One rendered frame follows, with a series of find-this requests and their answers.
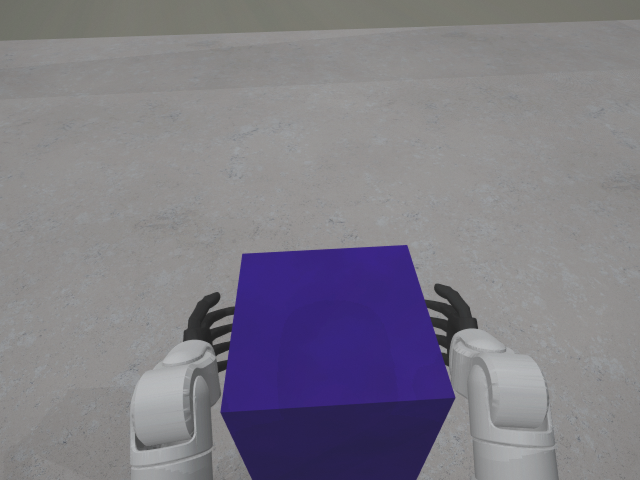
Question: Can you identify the robot left forearm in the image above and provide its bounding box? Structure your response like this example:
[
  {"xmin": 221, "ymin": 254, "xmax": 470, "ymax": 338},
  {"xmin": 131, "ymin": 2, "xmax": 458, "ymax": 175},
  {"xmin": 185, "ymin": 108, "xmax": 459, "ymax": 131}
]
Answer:
[{"xmin": 130, "ymin": 340, "xmax": 221, "ymax": 480}]

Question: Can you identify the robot right hand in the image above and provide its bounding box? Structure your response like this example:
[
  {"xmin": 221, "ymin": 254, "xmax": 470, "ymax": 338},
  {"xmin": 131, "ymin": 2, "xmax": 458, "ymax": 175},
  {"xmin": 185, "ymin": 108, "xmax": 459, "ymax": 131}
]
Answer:
[{"xmin": 424, "ymin": 284, "xmax": 478, "ymax": 366}]

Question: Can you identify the robot right forearm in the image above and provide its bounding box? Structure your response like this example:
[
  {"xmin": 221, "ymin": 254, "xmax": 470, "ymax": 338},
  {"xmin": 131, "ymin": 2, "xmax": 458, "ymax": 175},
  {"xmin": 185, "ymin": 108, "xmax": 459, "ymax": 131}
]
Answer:
[{"xmin": 449, "ymin": 328, "xmax": 559, "ymax": 480}]

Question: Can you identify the carton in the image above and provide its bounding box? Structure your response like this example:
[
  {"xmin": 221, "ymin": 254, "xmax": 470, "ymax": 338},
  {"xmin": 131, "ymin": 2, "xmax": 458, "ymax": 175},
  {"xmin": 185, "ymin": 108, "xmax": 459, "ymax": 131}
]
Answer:
[{"xmin": 220, "ymin": 245, "xmax": 455, "ymax": 480}]

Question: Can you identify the robot left hand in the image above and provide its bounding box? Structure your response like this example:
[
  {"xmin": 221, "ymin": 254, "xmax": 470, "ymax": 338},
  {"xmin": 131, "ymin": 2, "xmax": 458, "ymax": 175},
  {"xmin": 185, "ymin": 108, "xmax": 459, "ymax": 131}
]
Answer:
[{"xmin": 183, "ymin": 292, "xmax": 235, "ymax": 373}]

